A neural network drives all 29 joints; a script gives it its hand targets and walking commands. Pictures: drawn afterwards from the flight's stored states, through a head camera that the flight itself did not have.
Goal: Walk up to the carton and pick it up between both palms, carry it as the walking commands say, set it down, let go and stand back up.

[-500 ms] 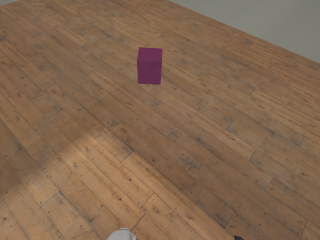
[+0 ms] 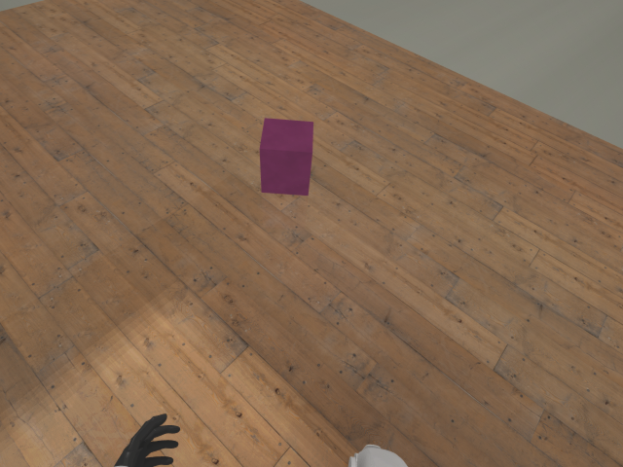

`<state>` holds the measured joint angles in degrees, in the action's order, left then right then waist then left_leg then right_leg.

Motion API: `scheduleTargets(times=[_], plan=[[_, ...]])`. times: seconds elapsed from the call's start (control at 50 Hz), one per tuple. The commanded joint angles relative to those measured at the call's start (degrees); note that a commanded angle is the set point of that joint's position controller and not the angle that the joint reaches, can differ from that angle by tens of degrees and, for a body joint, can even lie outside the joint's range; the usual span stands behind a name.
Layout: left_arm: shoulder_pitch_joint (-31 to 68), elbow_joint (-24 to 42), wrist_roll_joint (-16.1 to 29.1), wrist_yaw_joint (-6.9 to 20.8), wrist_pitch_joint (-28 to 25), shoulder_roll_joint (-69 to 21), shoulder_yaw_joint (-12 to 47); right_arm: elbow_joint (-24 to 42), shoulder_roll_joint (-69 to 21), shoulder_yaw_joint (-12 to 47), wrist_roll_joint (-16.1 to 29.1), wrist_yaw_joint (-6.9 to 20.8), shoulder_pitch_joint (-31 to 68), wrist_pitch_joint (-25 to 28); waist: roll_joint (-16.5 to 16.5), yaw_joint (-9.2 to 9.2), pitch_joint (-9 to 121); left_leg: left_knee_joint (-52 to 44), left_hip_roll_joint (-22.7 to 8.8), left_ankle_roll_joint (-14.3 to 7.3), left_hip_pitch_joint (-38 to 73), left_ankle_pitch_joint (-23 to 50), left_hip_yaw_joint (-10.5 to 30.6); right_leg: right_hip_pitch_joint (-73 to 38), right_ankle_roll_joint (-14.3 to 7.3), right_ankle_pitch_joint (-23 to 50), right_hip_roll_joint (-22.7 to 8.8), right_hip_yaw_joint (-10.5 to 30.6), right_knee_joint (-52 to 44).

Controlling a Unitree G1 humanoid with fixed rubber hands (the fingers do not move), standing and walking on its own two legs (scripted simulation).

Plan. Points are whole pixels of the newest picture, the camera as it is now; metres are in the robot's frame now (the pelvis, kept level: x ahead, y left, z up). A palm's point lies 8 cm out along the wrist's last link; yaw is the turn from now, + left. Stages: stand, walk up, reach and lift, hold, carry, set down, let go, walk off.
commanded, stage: walk up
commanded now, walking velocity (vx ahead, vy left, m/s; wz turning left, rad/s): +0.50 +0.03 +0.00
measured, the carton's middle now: (286, 157) +1.35 +0.09 -0.64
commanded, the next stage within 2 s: none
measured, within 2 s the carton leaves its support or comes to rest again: neither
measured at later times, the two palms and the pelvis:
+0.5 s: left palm (138, 462) +0.14 +0.22 -0.12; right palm (456, 360) +0.30 -0.24 -0.13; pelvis +0.22 -0.01 +0.01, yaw -1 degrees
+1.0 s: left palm (184, 209) +0.58 +0.26 -0.12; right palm (432, 297) +0.40 -0.21 -0.11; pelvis +0.43 +0.03 +0.01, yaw +0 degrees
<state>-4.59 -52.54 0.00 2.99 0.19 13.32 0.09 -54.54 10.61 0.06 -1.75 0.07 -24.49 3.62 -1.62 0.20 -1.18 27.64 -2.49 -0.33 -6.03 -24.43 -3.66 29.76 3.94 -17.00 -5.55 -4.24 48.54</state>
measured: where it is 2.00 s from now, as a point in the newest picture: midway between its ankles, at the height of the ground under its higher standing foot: (300, 294)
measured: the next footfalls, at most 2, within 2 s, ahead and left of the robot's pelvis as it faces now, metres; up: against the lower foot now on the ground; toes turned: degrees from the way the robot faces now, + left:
right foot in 0.06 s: +0.14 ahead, -0.15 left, +0.00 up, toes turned -10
left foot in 0.58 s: +0.38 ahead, +0.12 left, +0.00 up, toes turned +5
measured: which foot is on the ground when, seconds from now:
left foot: down 0.00-0.08, up 0.10-0.56, down 0.58-1.00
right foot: up 0.00-0.04, down 0.06-0.58, up 0.60-1.00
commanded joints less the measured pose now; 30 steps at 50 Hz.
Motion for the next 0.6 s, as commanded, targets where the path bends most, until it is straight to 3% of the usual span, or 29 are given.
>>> scheduleTargets(times=[0.0, 0.02, 0.04, 0.06, 0.08, 0.1, 0.12, 0.14, 0.16, 0.2, 0.26, 0.3, 0.32, 0.36, 0.38, 0.4, 0.44, 0.46, 0.48, 0.5, 0.52, 0.54, 0.56, 0.58], plan=[[-10.42, 0.12, -0.76, -1.34, -4.38, 4.50, -2.61, -1.71, 11.96, -4.45, 1.06, -1.09, -2.08, 0.06, 9.29, -2.09, 8.55, 10.27, -7.00, -4.48, 2.10, 47.98, 3.96, -23.12, -2.81, 5.45, 3.14, -5.94, -24.03], [-22.06, -2.88, -1.86, -2.14, -5.36, 10.73, -4.72, -0.03, 9.80, -4.13, 1.74, -1.01, -1.84, 0.97, -0.23, -7.08, 18.50, 26.14, -3.00, -1.55, -12.07, 33.90, 2.51, -42.05, -6.49, 11.75, -8.73, 7.54, -23.03], [-29.09, -5.20, -1.35, -3.11, -5.22, 18.51, -6.78, 2.51, 5.64, -2.84, 1.86, -0.69, -2.02, 1.43, -17.37, -7.95, 22.02, 41.42, 4.76, 0.22, -30.93, -6.40, 1.18, -55.34, -10.44, 26.51, -24.50, 31.63, -26.68], [-34.53, -6.83, -0.91, -4.34, -4.21, 19.92, -6.73, 3.03, 8.62, -3.59, 1.52, 0.15, 2.05, 0.25, -8.50, -9.50, 23.37, 46.70, 2.20, -0.53, -34.18, -8.74, 5.21, -56.30, -12.32, 28.12, -29.23, 36.93, -28.92], [-31.49, -7.93, -1.24, -4.36, -4.11, 16.12, -6.17, 2.65, 8.51, -3.86, 0.53, 0.66, 5.67, -0.35, -3.24, -8.35, 15.95, 48.62, 0.17, -0.14, -34.07, -4.30, 7.25, -47.36, -11.86, 28.42, -26.06, 33.21, -27.84], [-25.75, -7.25, -2.09, -4.39, -4.22, 13.03, -5.78, 1.85, 8.04, -3.67, 0.36, 0.76, 6.04, -0.21, -2.78, -6.37, 10.61, 46.90, -1.31, -0.21, -33.42, -0.66, 7.14, -39.89, -10.36, 27.49, -22.82, 26.14, -27.34], [-21.43, -5.95, -2.43, -4.13, -4.53, 10.17, -5.05, 2.53, 6.50, -3.33, 0.08, 1.16, 7.73, -0.55, -2.52, -5.31, 5.69, 44.32, -3.23, -0.17, -33.68, 2.77, 6.44, -33.56, -9.78, 20.93, -20.70, 21.22, -29.73], [-19.14, -4.98, -2.08, -3.86, -4.91, 8.40, -4.58, 3.14, 5.17, -3.08, 0.11, 1.59, 8.71, -1.31, -3.44, -4.64, 1.39, 42.32, -3.98, 0.19, -33.44, 5.11, 5.24, -29.46, -9.95, 16.78, -18.56, 17.70, -32.61], [-18.55, -4.21, -1.71, -3.50, -5.02, 6.97, -4.27, 3.28, 5.03, -3.13, 0.07, 2.20, 9.04, -1.88, -7.51, -4.27, -1.81, 41.64, -3.98, 0.65, -32.70, 7.23, 3.81, -26.48, -9.49, 14.55, -17.03, 14.65, -34.69], [-21.65, -5.29, -1.34, -3.38, -5.29, 6.64, -3.97, 2.06, 4.64, -3.25, -0.23, 2.24, 8.31, -2.48, -6.54, -4.71, -1.75, 37.57, -3.27, 0.97, -32.06, 9.72, 3.55, -28.91, -7.49, 18.23, -15.32, 12.28, -34.48], [-24.98, -6.53, -0.95, -3.93, -5.83, 7.38, -4.04, 1.53, 3.79, -3.08, -0.27, 2.35, 11.85, -2.85, -4.90, -4.61, -1.13, 33.18, -3.68, 2.30, -34.69, 12.35, 2.93, -32.01, -9.00, 26.69, -16.77, 11.04, -34.61], [-24.67, -6.47, -1.13, -3.89, -5.57, 7.58, -4.23, 1.73, 3.68, -2.68, 0.01, 2.63, 15.38, -3.23, -5.03, -4.66, -3.74, 28.52, -4.61, 2.89, -34.77, 13.06, 2.33, -30.49, -9.86, 22.00, -17.24, 9.21, -36.80], [-25.19, -6.34, -1.08, -4.02, -5.37, 7.02, -4.01, 2.69, 3.72, -2.60, 0.20, 2.63, 17.82, -3.25, -4.04, -5.12, -3.97, 25.42, -4.85, 3.11, -34.29, 13.86, 1.77, -29.87, -9.75, 18.52, -16.48, 8.51, -37.30], [-22.04, -5.90, -1.11, -4.26, -5.14, 8.54, -4.50, 2.83, 3.67, -2.14, 0.47, 3.10, 20.64, -2.84, -5.73, -4.06, -6.08, 18.08, -5.31, 2.90, -31.70, 14.74, 1.99, -27.65, -9.10, 14.57, -15.90, 5.93, -38.01], [-22.64, -5.92, -1.27, -4.35, -4.82, 8.42, -4.57, 2.52, 3.14, -1.75, 0.36, 3.32, 21.65, -2.70, -6.06, -4.78, -6.46, 15.13, -4.29, 2.73, -30.43, 13.72, 0.24, -28.00, -8.69, 15.14, -15.42, 5.36, -37.56], [-22.33, -5.91, -1.38, -4.44, -4.61, 9.27, -4.74, 3.25, 3.87, -1.79, 0.44, 3.47, 22.41, -2.66, -6.19, -4.28, -6.05, 12.20, -4.57, 2.37, -30.24, 12.44, 0.74, -29.46, -8.67, 15.11, -16.27, 5.45, -36.98], [-21.57, -5.79, -1.48, -4.56, -3.95, 10.85, -5.37, 2.58, 3.67, -1.55, 0.63, 3.57, 20.58, -2.35, -10.13, -3.63, -4.56, 6.82, -3.14, 1.61, -27.51, 10.62, -1.54, -30.81, -8.11, 16.24, -17.14, 3.34, -35.13], [-21.10, -5.70, -1.66, -4.54, -3.62, 10.47, -5.27, 2.33, 3.92, -1.59, 0.44, 3.60, 19.31, -2.09, -8.64, -2.62, -3.81, 3.62, -2.76, 1.08, -24.43, 12.60, -2.35, -29.71, -7.53, 17.75, -16.97, 2.35, -33.06], [-19.42, -5.56, -1.53, -4.50, -3.29, 11.30, -5.17, 1.08, 4.44, -1.82, 0.26, 3.25, 15.11, -1.84, -8.52, -0.15, -0.36, -0.31, -0.74, 0.82, -16.45, 14.09, -5.28, -27.87, -6.45, 21.79, -15.27, -0.92, -27.07], [-19.96, -4.95, -1.42, -4.29, -3.10, 9.26, -4.44, -1.37, 7.79, -2.83, -0.03, 2.54, 7.82, -1.09, -0.89, 2.29, 5.59, -1.26, 0.12, -0.68, -4.30, 13.40, -3.78, -24.26, -5.21, 25.22, -11.69, -3.59, -13.76], [-19.98, -3.56, -0.75, -3.68, -3.53, 7.08, -4.15, -3.06, 14.05, -4.39, -0.63, 1.88, -1.66, -0.24, 13.00, 5.88, 12.74, -3.17, -7.52, -3.81, 11.53, 11.36, 8.75, -12.82, -4.00, 13.68, -5.49, -5.25, 4.02], [-19.28, -0.90, -0.93, -3.05, -3.71, 3.21, -3.52, -4.02, 18.95, -6.12, -0.43, 1.06, -8.11, 0.10, 24.79, 7.17, 15.44, -7.63, -17.23, -6.77, 22.84, 19.03, 26.33, 5.16, -2.41, -13.73, 2.40, -1.76, 16.02], [-16.86, 0.09, -1.52, -2.77, -3.44, 2.77, -3.79, -5.87, 17.25, -5.88, 0.37, 0.76, -9.76, -0.01, 17.99, 6.73, 14.36, -8.75, -20.18, -6.79, 20.21, 18.88, 29.69, 8.06, -3.58, -16.27, -0.32, 2.67, 20.72], [-13.06, 0.89, -1.26, -2.52, -3.17, 2.61, -3.67, -5.50, 14.37, -5.25, 0.41, 0.46, -6.93, 0.15, 13.13, 6.60, 9.17, -9.47, -18.89, -6.76, 14.64, 13.33, 28.44, 10.24, -3.87, -12.60, -1.33, 3.17, 23.00]])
